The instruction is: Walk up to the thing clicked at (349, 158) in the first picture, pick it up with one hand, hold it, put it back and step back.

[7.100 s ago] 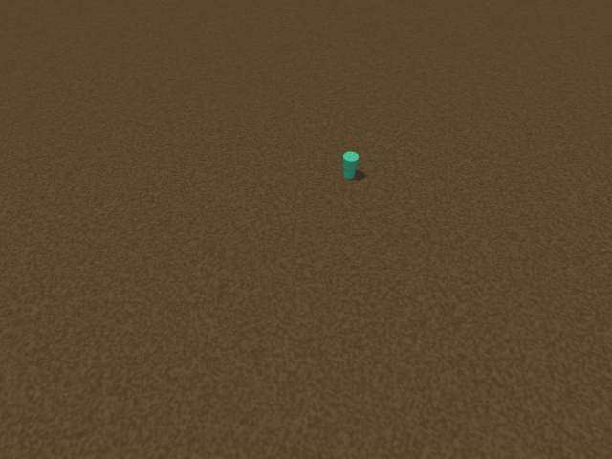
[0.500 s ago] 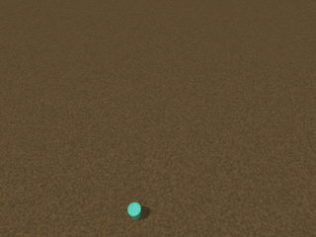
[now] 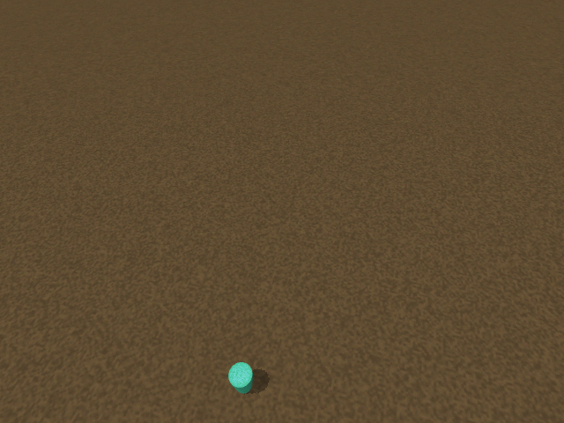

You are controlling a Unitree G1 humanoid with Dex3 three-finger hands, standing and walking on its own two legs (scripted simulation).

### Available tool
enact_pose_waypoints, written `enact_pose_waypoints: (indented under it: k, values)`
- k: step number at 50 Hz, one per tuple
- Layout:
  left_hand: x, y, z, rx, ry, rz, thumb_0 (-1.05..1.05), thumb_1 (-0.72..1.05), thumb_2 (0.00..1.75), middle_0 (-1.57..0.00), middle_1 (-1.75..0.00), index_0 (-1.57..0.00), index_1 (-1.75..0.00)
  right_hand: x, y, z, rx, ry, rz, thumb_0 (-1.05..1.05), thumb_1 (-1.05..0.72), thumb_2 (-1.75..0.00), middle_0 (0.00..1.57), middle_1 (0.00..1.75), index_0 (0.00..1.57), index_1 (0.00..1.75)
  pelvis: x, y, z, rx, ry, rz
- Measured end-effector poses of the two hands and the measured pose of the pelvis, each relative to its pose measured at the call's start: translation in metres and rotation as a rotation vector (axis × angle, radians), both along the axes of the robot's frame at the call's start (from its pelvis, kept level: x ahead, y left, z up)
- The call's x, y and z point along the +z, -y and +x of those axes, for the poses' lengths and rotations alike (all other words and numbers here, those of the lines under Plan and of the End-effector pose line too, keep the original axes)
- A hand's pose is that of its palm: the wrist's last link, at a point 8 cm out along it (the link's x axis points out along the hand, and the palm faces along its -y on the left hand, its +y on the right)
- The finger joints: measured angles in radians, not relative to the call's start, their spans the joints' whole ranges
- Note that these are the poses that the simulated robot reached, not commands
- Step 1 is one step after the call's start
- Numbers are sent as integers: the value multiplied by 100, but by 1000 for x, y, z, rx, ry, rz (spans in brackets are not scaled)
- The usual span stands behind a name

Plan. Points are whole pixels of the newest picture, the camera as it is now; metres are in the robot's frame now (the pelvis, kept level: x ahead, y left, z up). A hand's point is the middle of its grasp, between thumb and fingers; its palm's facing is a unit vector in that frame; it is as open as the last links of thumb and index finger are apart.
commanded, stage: stand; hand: left
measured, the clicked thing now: (242, 380) +0.38 +0.16 -0.72
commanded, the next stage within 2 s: go down in 0.38 s
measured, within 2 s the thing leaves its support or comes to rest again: neither
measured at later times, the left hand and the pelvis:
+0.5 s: hand out of the picture +0.08 +0.26 -0.16, palm faces -0.03 -0.94 -0.35, open 7.4 cm; pelvis +0.01 +0.00 +0.00, yaw +0 degrees
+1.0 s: hand out of the picture +0.14 +0.27 -0.19, palm faces +0.04 -0.95 -0.32, open 15.8 cm; pelvis -0.01 +0.01 -0.05, yaw +0 degrees
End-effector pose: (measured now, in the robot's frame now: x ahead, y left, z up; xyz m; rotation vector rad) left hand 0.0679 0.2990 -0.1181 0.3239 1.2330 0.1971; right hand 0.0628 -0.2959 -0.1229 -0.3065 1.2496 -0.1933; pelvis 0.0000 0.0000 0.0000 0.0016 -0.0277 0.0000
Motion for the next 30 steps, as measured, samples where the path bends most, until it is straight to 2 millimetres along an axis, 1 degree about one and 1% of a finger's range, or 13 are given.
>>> enact_pose_waypoints:
  k: [11, 25, 27, 30]
  values:
    - [-1, 1, 4, 0, 4, -3, 1, 90, 90, -20, -30, -20, -30, 2, 0, 9, 6, 12, -5, 1, -90, -90, 21, 30, 20, 30, 0, 0, 3, 0, -3, -1]
    - [-1, 0, 6, 4, -9, 1, 1, 90, 90, -20, -30, -20, -29, 1, 0, 13, 6, 6, -4, 1, -91, -90, 21, 30, 20, 30, 0, 0, 8, -1, -5, 0]
    - [0, 2, 15, 27, 39, -3, 1, 88, 88, -18, -28, -18, -27, 1, -3, 17, -2, 53, -3, 1, -91, -90, 21, 30, 20, 30, -2, 0, 6, 7, -27, 0]
    - [-4, 6, 37, 52, 92, -20, 1, 80, 79, -13, -22, -13, -21, 0, -13, 22, 7, 103, 11, 1, -92, -90, 20, 30, 20, 30, -6, 0, -2, 16, -62, -1]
